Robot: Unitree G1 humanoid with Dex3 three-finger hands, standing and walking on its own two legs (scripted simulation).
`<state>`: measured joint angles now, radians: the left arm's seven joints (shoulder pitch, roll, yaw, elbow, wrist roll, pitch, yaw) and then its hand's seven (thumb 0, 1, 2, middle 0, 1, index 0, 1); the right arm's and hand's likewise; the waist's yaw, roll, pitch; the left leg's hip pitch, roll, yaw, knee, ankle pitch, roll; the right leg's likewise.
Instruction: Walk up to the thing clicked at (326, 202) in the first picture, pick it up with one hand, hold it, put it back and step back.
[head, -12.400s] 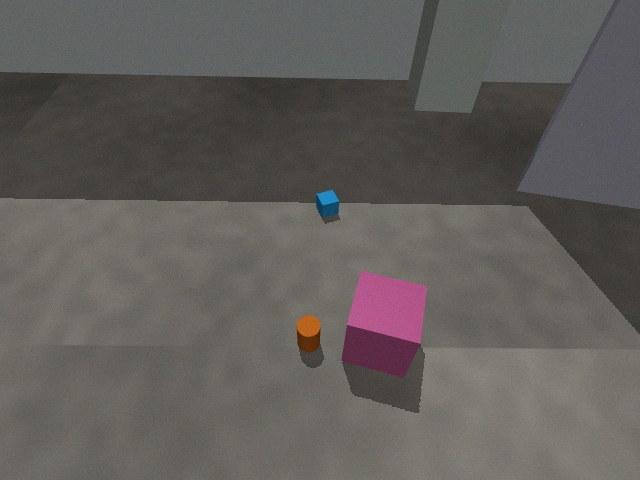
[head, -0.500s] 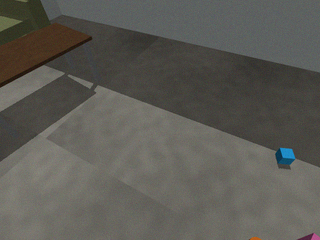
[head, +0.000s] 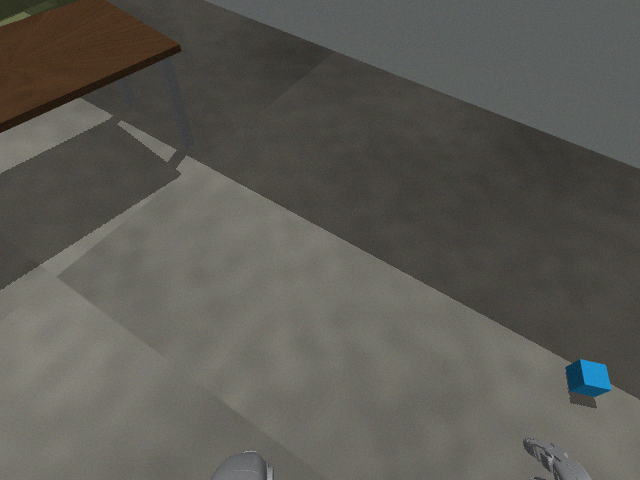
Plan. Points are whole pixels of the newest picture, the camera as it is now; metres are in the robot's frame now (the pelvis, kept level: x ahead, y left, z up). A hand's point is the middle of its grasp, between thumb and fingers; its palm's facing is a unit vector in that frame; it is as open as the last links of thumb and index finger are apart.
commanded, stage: walk up
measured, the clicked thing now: (587, 378) +0.46 -0.86 -0.72
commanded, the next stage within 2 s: none
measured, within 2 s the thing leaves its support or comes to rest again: neither
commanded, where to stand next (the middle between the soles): +0.70 -0.01 m, yaw -2 degrees
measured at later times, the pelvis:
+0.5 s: pelvis +0.23 -0.06 +0.01, yaw -1 degrees
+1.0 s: pelvis +0.42 +0.01 +0.02, yaw -15 degrees
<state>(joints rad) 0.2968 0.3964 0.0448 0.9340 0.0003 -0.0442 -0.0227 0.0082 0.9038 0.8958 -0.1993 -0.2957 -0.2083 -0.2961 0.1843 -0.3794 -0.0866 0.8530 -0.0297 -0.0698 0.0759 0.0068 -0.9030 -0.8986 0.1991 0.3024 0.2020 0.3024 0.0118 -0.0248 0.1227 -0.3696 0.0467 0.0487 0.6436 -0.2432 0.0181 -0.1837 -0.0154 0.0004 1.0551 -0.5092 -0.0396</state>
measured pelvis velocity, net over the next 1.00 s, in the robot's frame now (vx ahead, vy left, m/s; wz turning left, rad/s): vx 0.42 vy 0.01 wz -0.26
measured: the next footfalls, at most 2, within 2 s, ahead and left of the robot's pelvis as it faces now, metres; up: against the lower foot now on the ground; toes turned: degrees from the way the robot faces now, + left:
right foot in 0.32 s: +0.32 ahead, -0.17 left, +0.00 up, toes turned -6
left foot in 0.80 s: +0.49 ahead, +0.10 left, +0.00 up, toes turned -4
